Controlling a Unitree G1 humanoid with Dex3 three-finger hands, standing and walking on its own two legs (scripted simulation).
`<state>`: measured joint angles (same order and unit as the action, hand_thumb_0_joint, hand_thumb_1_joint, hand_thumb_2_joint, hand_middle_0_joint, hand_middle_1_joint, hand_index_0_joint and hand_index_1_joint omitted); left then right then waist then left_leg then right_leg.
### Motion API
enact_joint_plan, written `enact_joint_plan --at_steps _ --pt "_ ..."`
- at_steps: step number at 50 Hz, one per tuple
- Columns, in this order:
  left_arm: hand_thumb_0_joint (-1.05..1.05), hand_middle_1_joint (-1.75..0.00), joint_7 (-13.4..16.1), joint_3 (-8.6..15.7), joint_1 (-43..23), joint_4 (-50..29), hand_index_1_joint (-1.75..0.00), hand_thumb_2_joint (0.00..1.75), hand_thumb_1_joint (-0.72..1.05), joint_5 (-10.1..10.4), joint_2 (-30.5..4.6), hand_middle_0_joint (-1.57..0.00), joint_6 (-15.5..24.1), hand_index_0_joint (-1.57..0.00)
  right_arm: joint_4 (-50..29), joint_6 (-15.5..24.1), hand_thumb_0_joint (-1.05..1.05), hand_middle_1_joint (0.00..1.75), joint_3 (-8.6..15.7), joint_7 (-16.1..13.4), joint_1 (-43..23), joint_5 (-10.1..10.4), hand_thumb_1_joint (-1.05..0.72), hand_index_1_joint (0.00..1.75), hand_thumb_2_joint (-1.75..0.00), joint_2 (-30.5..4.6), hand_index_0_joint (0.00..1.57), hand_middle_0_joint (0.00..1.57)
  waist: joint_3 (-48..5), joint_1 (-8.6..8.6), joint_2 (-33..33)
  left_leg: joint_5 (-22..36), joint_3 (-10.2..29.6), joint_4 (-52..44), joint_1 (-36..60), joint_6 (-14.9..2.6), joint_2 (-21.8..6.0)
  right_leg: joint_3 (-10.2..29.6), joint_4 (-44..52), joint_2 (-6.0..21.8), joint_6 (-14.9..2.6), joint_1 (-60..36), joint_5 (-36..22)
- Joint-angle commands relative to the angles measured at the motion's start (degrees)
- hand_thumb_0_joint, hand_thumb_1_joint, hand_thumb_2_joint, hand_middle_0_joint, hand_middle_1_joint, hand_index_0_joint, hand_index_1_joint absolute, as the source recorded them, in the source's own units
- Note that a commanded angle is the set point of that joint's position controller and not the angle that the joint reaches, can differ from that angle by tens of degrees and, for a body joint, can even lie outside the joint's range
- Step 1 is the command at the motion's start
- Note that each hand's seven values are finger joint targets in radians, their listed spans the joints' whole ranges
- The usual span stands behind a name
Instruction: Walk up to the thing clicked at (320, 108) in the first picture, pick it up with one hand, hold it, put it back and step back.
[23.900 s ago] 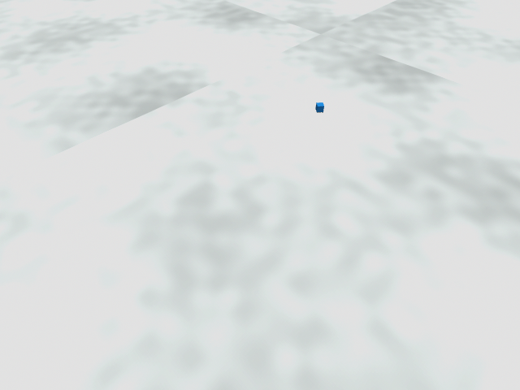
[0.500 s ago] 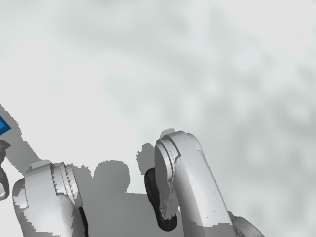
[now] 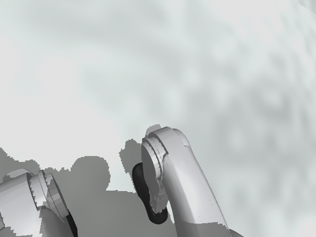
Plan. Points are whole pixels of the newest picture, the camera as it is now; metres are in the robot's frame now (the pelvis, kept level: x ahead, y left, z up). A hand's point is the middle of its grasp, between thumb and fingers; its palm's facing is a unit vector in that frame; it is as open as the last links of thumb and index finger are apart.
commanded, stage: rest palm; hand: left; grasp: from above
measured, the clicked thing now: out of the picture +0.42 +0.33 -0.28
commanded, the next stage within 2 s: close in 0.42 s
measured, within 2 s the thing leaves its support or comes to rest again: neither
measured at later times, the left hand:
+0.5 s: hand out of the picture +0.41 +0.32 -0.26, palm faces -0.34 -0.31 -0.89, open 13.6 cm
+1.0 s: hand out of the picture +0.42 +0.32 -0.26, palm faces -0.35 -0.30 -0.89, open 11.0 cm
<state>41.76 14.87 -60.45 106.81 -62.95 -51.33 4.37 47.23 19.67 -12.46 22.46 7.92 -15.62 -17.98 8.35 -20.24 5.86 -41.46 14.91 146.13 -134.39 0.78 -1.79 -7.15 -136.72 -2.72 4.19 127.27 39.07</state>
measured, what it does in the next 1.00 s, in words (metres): stands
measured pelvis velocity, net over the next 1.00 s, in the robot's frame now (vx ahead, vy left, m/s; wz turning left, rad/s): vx -0.01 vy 0.00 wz -0.03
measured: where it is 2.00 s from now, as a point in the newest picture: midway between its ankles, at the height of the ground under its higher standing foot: (115, 225)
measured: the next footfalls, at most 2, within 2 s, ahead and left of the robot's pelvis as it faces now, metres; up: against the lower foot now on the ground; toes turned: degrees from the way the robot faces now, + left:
none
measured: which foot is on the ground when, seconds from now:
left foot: down 0.00-1.00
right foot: down 0.00-1.00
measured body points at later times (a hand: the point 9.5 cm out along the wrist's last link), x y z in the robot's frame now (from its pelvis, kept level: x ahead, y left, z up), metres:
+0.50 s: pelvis -0.01 +0.00 +0.00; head +0.27 +0.13 +0.33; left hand +0.42 +0.34 -0.21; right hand +0.03 -0.24 -0.05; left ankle +0.06 +0.13 -0.27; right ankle +0.11 -0.13 -0.27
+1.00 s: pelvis -0.01 +0.00 +0.01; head +0.27 +0.13 +0.33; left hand +0.43 +0.33 -0.21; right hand +0.03 -0.24 -0.04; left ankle +0.06 +0.13 -0.27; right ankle +0.11 -0.13 -0.27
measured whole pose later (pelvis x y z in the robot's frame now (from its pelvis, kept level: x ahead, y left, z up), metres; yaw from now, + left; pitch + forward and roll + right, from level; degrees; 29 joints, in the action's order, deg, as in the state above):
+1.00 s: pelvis -0.01 +0.00 +0.01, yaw -2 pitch +26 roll -16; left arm 42.3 12.5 -62.0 106.5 -60.0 -55.2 1.8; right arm 42.9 22.9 -15.8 23.5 5.7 -14.8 -20.5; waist 12.0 -22.1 8.1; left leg -41.2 16.9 146.0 -133.1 0.4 -1.9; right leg -8.9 -134.7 -3.2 4.9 124.8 38.0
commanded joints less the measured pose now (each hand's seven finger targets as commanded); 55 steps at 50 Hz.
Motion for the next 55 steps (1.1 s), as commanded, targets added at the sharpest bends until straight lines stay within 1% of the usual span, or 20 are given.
enact_joint_plan --at_steps 1,3,5,8,13,14,17,25,26,28,32,34,36,37,40,43,46,47,49,55 --pt "0.00 -0.84 3.5 -0.3 -14.5 -4.6 -0.87 0.91 -0.48 -0.8 -11.9 -0.19 0.1 -0.16 0.7 1.5 0.00 0.30 4.2 0.0 10.3 0.3 -0.89 0.30 -0.90 -19.4 0.20 0.20 -36.0 -2.67 -29.4 13.0 -6.1 -15.4 30.0 -0.13 -1.4 -8.8 10.2 -1.7 -5.12 -17.8 -15.1" --pt "0.00 -0.83 3.5 -0.9 -13.9 -3.1 -0.86 0.88 -0.45 -0.9 -11.2 -0.20 -0.7 -0.18 0.3 2.0 0.00 0.30 3.8 0.6 10.3 -0.2 -0.89 0.30 -0.90 -19.3 0.20 0.20 -33.8 -3.70 -28.4 13.2 -6.4 -14.7 29.2 -0.29 -1.3 -8.9 10.5 -1.9 -4.81 -17.6 -15.4" --pt "0.00 -0.83 3.9 -0.2 -12.8 -3.0 -0.86 0.89 -0.45 -0.3 -12.2 -0.20 -1.2 -0.18 0.5 2.3 0.00 0.30 4.0 0.7 10.0 0.2 -0.89 0.30 -0.90 -19.9 0.20 0.20 -34.0 -3.05 -28.4 12.9 -6.5 -14.9 28.8 -0.35 -1.4 -8.7 10.9 -2.1 -4.86 -18.7 -15.4" --pt "0.00 -0.85 3.8 -0.2 -12.8 -2.0 -0.87 0.87 -0.44 0.0 -12.9 -0.20 -2.2 -0.18 -0.2 3.0 0.00 0.30 3.4 1.2 9.5 0.0 -0.89 0.30 -0.90 -20.1 0.20 0.20 -31.7 -3.71 -26.0 11.5 -6.5 -14.1 26.4 -0.83 -1.3 -8.7 11.3 -1.9 -4.48 -18.4 -14.3" --pt "0.00 -0.85 3.9 0.8 -14.0 -4.6 -0.87 0.87 -0.43 0.9 -14.5 -0.20 -2.3 -0.18 -1.2 3.6 0.00 0.30 3.6 1.1 9.0 0.5 -0.89 0.30 -0.90 -20.9 0.20 0.20 -34.2 -3.29 -27.3 11.8 -5.5 -15.0 28.3 -0.59 -1.5 -8.9 10.9 -1.8 -4.54 -19.2 -14.4" --pt "0.00 -0.84 3.7 -0.1 -13.5 -2.9 -0.86 0.84 -0.41 1.0 -14.2 -0.22 -2.4 -0.20 -1.1 3.5 0.00 0.30 3.7 1.2 8.9 0.4 -0.89 0.30 -0.90 -20.9 0.20 0.20 -32.1 -4.04 -27.3 10.7 -5.8 -15.0 27.6 -0.68 -1.5 -8.7 11.1 -1.9 -4.66 -19.0 -13.6" --pt "0.00 -0.84 3.6 0.2 -14.9 -4.7 -0.85 0.85 -0.41 1.5 -14.3 -0.22 -2.0 -0.20 -1.2 3.6 0.00 0.30 3.2 1.1 9.4 0.4 -0.89 0.30 -0.90 -20.9 0.20 0.20 -35.1 -4.32 -27.5 13.3 -5.5 -14.2 29.0 -0.58 -1.7 -8.7 11.2 -2.0 -4.48 -20.7 -16.1" --pt "0.00 -0.82 3.0 -2.3 -14.6 -3.4 -0.84 0.82 -0.38 2.1 -13.7 -0.25 -1.2 -0.23 -1.4 4.1 0.00 0.30 2.1 0.8 8.9 0.2 -0.89 0.30 -0.90 -21.1 0.20 0.20 -31.7 -5.67 -27.5 11.7 -5.3 -14.5 28.8 -0.49 -1.7 -9.2 11.6 -2.0 -4.40 -20.7 -15.0" --pt "0.00 -0.83 3.2 -2.2 -14.3 -3.3 -0.84 0.81 -0.36 2.2 -14.0 -0.25 -1.1 -0.24 -1.3 4.1 0.00 0.30 2.3 0.7 8.5 0.4 -0.89 0.30 -0.90 -21.7 0.20 0.20 -31.6 -5.06 -27.5 11.1 -5.0 -14.8 28.4 -0.44 -1.8 -9.3 11.8 -2.1 -4.42 -20.2 -14.4" --pt "0.00 -0.76 3.0 -3.3 -15.2 -3.8 -0.76 0.72 -0.23 2.1 -13.6 -0.35 -0.9 -0.34 -1.7 4.5 0.00 0.30 1.7 0.9 8.1 0.3 -0.88 0.30 -0.90 -21.5 0.20 0.20 -30.8 -5.66 -27.5 11.4 -4.6 -14.8 29.0 -0.31 -1.9 -9.7 11.1 -1.7 -4.35 -19.8 -14.7" --pt "0.00 -0.70 3.9 -2.8 -14.8 -3.7 -0.70 0.64 -0.14 2.0 -14.5 -0.41 -1.0 -0.41 -1.9 4.2 0.00 0.30 1.7 0.7 8.6 0.6 -0.88 0.30 -0.90 -22.5 0.20 0.20 -31.6 -5.41 -27.9 12.5 -4.0 -15.5 29.5 0.00 -2.2 -9.8 11.5 -2.1 -4.40 -20.7 -15.9" --pt "0.00 -0.68 3.7 -3.8 -15.0 -3.8 -0.68 0.62 -0.11 2.0 -13.8 -0.43 -1.3 -0.43 -2.4 4.3 0.00 0.30 1.2 1.0 8.1 0.4 -0.88 0.30 -0.90 -21.8 0.20 0.20 -30.5 -5.62 -28.2 12.5 -4.0 -15.0 29.6 0.05 -2.2 -9.8 11.0 -1.7 -4.31 -20.2 -16.0" --pt "0.00 -0.65 3.7 -3.1 -15.2 -4.8 -0.65 0.60 -0.09 2.0 -15.7 -0.46 -1.6 -0.46 -2.6 4.3 0.00 0.30 1.2 1.0 8.7 0.4 -0.89 0.30 -0.90 -22.5 0.20 0.20 -31.8 -5.70 -28.3 13.5 -4.2 -15.1 30.3 -0.05 -2.1 -9.6 11.4 -2.0 -4.30 -21.7 -17.0" --pt "0.00 -0.65 4.1 -1.9 -14.4 -4.8 -0.65 0.59 -0.07 2.3 -17.0 -0.46 -1.7 -0.46 -2.4 4.1 0.00 0.30 1.5 0.8 8.8 0.8 -0.89 0.30 -0.90 -23.0 0.20 0.20 -32.8 -4.81 -29.2 13.9 -4.4 -15.4 30.2 -0.02 -2.2 -9.3 11.9 -2.3 -4.44 -22.6 -17.2" --pt "0.00 -0.62 3.6 -2.7 -13.7 -4.0 -0.62 0.57 -0.05 2.5 -14.5 -0.49 -2.5 -0.49 -2.6 3.8 0.00 0.30 1.3 0.9 8.9 0.5 -0.89 0.30 -0.90 -21.8 0.20 0.20 -32.3 -5.31 -29.1 14.3 -4.4 -15.4 30.0 0.03 -2.2 -9.5 11.7 -2.2 -4.45 -22.3 -17.5" --pt "0.00 -0.60 3.1 -2.1 -13.0 -5.2 -0.59 0.54 -0.01 3.3 -15.6 -0.52 -2.6 -0.52 -2.7 3.7 0.00 0.30 2.1 0.8 9.4 1.0 -0.89 0.30 -0.90 -22.6 0.20 0.20 -33.2 -4.73 -29.1 14.0 -4.5 -15.6 30.0 -0.20 -2.2 -9.2 12.5 -2.4 -4.51 -22.8 -17.2" --pt "0.00 -0.57 2.2 -3.6 -13.5 -4.3 -0.57 0.51 0.03 3.1 -14.3 -0.55 -2.7 -0.55 -2.7 3.7 0.00 0.30 1.4 0.8 8.7 1.1 -0.89 0.30 -0.90 -22.0 0.20 0.20 -30.7 -5.54 -27.5 13.0 -4.5 -15.1 28.2 -0.37 -2.1 -9.3 12.0 -2.1 -4.36 -21.1 -16.6" --pt "0.00 -0.57 2.4 -2.2 -12.5 -5.2 -0.56 0.50 0.04 3.4 -15.3 -0.55 -2.6 -0.56 -2.7 3.4 0.00 0.30 1.8 0.6 9.6 1.2 -0.89 0.30 -0.90 -22.5 0.20 0.20 -32.8 -4.53 -28.4 14.1 -4.3 -16.0 29.4 -0.14 -2.2 -9.3 12.5 -2.4 -4.55 -22.5 -17.0" --pt "0.00 -0.55 1.9 -3.3 -13.3 -4.7 -0.54 0.47 0.07 2.9 -14.6 -0.58 -2.2 -0.59 -2.8 3.5 0.00 0.30 2.0 0.6 9.8 0.9 -0.89 0.30 -0.90 -22.6 0.20 0.20 -31.4 -5.53 -28.2 12.7 -4.8 -16.1 29.0 -0.39 -2.0 -9.1 12.8 -2.5 -4.67 -21.9 -15.9" --pt "0.00 -0.49 1.8 -3.6 -12.0 -4.6 -0.48 0.42 0.15 3.2 -14.0 -0.64 -1.5 -0.65 -3.2 3.2 0.00 0.30 1.8 -0.1 9.6 1.4 -0.89 0.30 -0.90 -22.4 0.20 0.20 -32.1 -4.96 -27.4 11.8 -4.2 -16.6 29.0 -0.23 -2.2 -9.2 13.2 -2.5 -4.68 -22.2 -15.2"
